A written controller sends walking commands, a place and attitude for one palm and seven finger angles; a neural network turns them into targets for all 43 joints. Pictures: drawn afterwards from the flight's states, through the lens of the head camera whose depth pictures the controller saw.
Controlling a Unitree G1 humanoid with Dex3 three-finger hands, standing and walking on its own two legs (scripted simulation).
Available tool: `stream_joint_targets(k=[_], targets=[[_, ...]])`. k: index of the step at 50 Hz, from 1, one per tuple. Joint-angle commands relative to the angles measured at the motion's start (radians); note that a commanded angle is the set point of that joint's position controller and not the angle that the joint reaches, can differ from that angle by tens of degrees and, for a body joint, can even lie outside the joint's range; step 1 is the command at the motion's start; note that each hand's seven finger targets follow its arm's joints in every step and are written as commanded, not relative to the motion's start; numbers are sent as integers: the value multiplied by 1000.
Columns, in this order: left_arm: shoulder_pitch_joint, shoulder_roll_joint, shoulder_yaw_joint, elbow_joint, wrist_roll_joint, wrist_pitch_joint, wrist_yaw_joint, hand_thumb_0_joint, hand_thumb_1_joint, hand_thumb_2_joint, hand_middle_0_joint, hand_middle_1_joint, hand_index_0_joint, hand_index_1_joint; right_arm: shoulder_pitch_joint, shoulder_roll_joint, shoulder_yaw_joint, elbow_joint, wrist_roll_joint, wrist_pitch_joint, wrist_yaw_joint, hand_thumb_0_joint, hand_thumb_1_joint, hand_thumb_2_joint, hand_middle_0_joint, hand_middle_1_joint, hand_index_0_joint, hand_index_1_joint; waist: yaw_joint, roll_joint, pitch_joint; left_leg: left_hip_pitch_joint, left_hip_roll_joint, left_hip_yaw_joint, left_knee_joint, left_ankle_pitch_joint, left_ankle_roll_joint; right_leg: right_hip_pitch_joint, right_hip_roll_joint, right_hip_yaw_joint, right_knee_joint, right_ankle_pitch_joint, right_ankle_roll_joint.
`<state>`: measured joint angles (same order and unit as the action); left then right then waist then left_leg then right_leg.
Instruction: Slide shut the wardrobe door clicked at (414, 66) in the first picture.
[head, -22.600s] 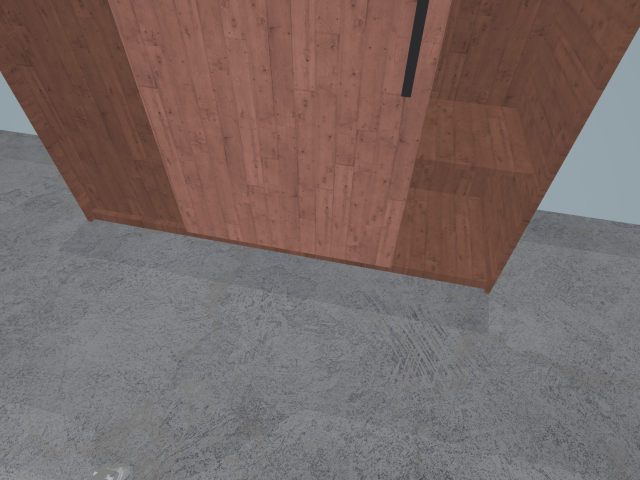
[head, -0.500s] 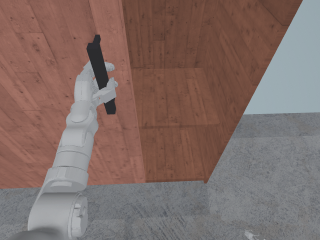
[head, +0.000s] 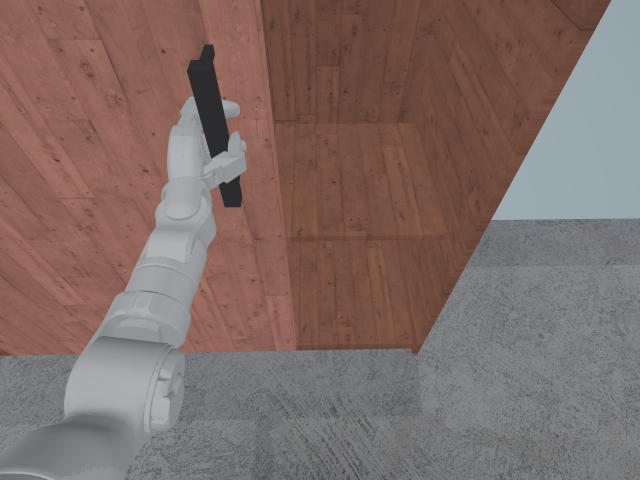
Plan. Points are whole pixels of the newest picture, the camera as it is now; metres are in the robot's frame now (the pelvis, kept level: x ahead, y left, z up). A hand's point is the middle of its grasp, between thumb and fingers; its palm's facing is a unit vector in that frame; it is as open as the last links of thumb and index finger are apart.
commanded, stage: tug the door sideways, standing still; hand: left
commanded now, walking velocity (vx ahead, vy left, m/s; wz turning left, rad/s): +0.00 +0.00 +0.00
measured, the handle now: (222, 134) +0.52 +0.15 +0.14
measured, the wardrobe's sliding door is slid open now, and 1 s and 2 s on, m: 0.37 0.37 0.14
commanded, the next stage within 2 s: step sideways, sliding the door along in 0.16 s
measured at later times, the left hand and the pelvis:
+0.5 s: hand (235, 158) +0.47 +0.13 +0.14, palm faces +0.13 -0.98 -0.15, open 6.1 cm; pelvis +0.00 -0.01 +0.00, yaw -4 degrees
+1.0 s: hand (249, 156) +0.48 +0.11 +0.14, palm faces +0.32 -0.94 -0.13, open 6.4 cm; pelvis +0.07 -0.12 +0.00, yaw +6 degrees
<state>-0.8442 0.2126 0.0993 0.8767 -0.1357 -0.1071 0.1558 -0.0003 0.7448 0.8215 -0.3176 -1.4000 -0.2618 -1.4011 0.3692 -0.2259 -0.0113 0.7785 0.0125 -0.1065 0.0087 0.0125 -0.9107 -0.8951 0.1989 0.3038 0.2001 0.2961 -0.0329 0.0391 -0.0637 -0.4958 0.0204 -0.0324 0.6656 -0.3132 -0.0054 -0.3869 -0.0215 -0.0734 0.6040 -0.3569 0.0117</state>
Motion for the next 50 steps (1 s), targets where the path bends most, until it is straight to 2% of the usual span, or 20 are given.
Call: stream_joint_targets(k=[1, 13, 14, 15, 17, 19, 22, 24, 26, 28, 30, 31, 33, 35, 36, 37, 38, 40, 47, 50], targets=[[-630, -158, -163, -263, 21, -107, -107, 0, 900, 900, -450, -1400, -450, -1400, 31, -139, -42, -87, 3, -66, -3, 0, -900, -900, 200, 300, 200, 300, -132, 43, -351, 432, -1, -30, -46, 335, 9, -127, 76, 4, -64, 311, -32], [-681, -137, -146, -245, 12, -132, -108, 0, 900, 900, -450, -1400, -450, -1400, 42, -147, -41, -82, 6, -98, 3, 0, -900, -900, 200, 300, 200, 300, -136, 32, -359, 425, -2, -31, -48, 301, 9, -145, 78, 5, -59, 288, -30], [-661, 439, 171, -253, 96, -136, -69, 0, 900, 900, -450, -1400, -450, -1400, 9, -207, -51, -104, 24, -52, -45, 0, -900, -900, 200, 300, 200, 300, 3, -19, -363, 368, 58, -14, -66, 267, 63, 14, 7, 68, -84, 243, -8], [-664, 409, 130, -224, 104, -135, -68, 0, 900, 900, -450, -1400, -450, -1400, -6, -188, -37, -109, 28, -31, -64, 0, -900, -900, 200, 300, 200, 300, -24, -34, -330, 340, 47, 14, -102, 220, 66, 43, 2, 62, -99, 259, -9], [-617, 116, -78, -279, 76, -126, -101, 0, 900, 900, -450, -1400, -450, -1400, -54, -149, -29, -137, 33, -23, -77, 0, -900, -900, 200, 300, 200, 300, -49, 55, -328, 394, 75, -5, -109, 184, 76, 15, 10, 32, -25, 222, -6], [-568, 121, -70, -283, 58, -111, -107, 0, 900, 900, -450, -1400, -450, -1400, -79, -164, -33, -150, 31, -14, -98, 0, -900, -900, 200, 300, 200, 300, -41, 180, -302, 495, 174, -162, -159, 100, 123, -94, 43, 16, 104, 67, -13], [-556, 124, -77, -301, 43, -87, -94, 0, 900, 900, -450, -1400, -450, -1400, -109, -152, -17, -156, 27, 12, -113, 0, -900, -900, 200, 300, 200, 300, -32, 173, -227, 563, 277, -344, -240, 93, 193, -207, 49, 53, 236, -152, -32], [-518, 125, -72, -282, 37, -71, -84, 0, 900, 900, -450, -1400, -450, -1400, -130, -149, -11, -154, 27, 28, -116, 0, -900, -900, 200, 300, 200, 300, -13, 100, -190, 516, 281, -288, -190, 188, 191, -123, 40, 62, 133, -143, -38], [-504, 118, -80, -287, 36, -62, -78, 0, 900, 900, -450, -1400, -450, -1400, -148, -155, -9, -159, 35, 39, -117, 0, -900, -900, 200, 300, 200, 300, -5, 82, -198, 420, 214, -134, -76, 289, 142, 67, 41, 45, -49, 32, -48], [-467, 127, -81, -285, 48, -54, -77, 0, 900, 900, -450, -1400, -450, -1400, -142, -145, -14, -160, 42, 42, -118, 0, -900, -900, 200, 300, 200, 300, -7, -120, -219, 223, 75, 69, 118, 201, 70, 308, -76, 186, -215, 224, -98], [-473, 94, -109, -259, 42, -28, -77, 0, 900, 900, -450, -1400, -450, -1400, -184, -128, -22, -155, 54, 37, -116, 0, -900, -900, 200, 300, 200, 300, 23, -399, -129, -52, -33, 64, 369, -190, 29, 418, -250, 443, -304, 337, -224], [-502, 63, -120, -283, 55, -32, -82, 0, 900, 900, -450, -1400, -450, -1400, -206, -137, -23, -153, 48, 26, -115, 0, -900, -900, 200, 300, 200, 300, 25, -331, -91, -65, -10, 28, 435, -207, 30, 429, -261, 448, -262, 567, -242], [-525, -34, -189, -356, 58, -66, -92, 0, 900, 900, -450, -1400, -450, -1400, -191, -100, -5, -142, 35, 12, -109, 0, -900, -900, 200, 300, 200, 300, 15, -182, -93, 17, 28, 28, 203, -177, 41, 471, -228, 272, -131, 852, -200], [-496, -75, -226, -462, 53, -90, -98, 0, 900, 900, -450, -1400, -450, -1400, -186, -96, -8, -145, 26, 13, -114, 0, -900, -900, 200, 300, 200, 300, -21, -78, -156, 308, 48, 69, -198, 201, 45, 362, -137, 97, 73, 841, -102], [-475, -94, -253, -529, 45, -100, -104, 0, 900, 900, -450, -1400, -450, -1400, -164, -124, -24, -153, 25, 14, -112, 0, -900, -900, 200, 300, 200, 300, -49, 28, -220, 617, 154, -10, -294, 645, 70, 106, -70, 36, 263, 633, -33], [-480, -134, -288, -606, 22, -107, -112, 0, 900, 900, -450, -1400, -450, -1400, -166, -152, -42, -181, 23, 21, -93, 0, -900, -900, 200, 300, 200, 300, -36, 247, -284, 919, 397, -317, -157, 1196, 179, -265, 26, 69, 485, 14, 5], [-485, -156, -301, -621, 19, -105, -118, 0, 900, 900, -450, -1400, -450, -1400, -194, -123, -31, -189, 19, 22, -56, 0, -900, -900, 200, 300, 200, 300, -11, 163, -324, 910, 471, -396, -148, 1122, 221, -261, 3, 213, 606, -173, -32], [-442, -186, -318, -607, 34, -73, -115, 0, 900, 900, -450, -1400, -450, -1400, -217, -116, -46, -209, 27, 38, -48, 0, -900, -900, 200, 300, 200, 300, -12, 11, -207, 804, 436, -277, -153, 955, 215, -285, -14, 207, 484, -158, -29], [-378, -127, -308, -827, 68, -55, -131, 0, 900, 900, -450, -1400, -450, -1400, -229, -120, -60, -272, 32, 1, -41, 0, -900, -900, 200, 300, 200, 300, -32, 202, -253, 733, 271, 3, -100, 903, 90, -16, 27, 27, 77, 138, -4], [-313, -91, -280, -881, 73, -62, -128, 0, 900, 900, -450, -1400, -450, -1400, -278, -121, -58, -301, 38, -15, -41, 0, -900, -900, 200, 300, 200, 300, -6, 216, -250, 610, 237, 81, -22, 793, 35, 185, 26, 13, -61, 353, -5]])
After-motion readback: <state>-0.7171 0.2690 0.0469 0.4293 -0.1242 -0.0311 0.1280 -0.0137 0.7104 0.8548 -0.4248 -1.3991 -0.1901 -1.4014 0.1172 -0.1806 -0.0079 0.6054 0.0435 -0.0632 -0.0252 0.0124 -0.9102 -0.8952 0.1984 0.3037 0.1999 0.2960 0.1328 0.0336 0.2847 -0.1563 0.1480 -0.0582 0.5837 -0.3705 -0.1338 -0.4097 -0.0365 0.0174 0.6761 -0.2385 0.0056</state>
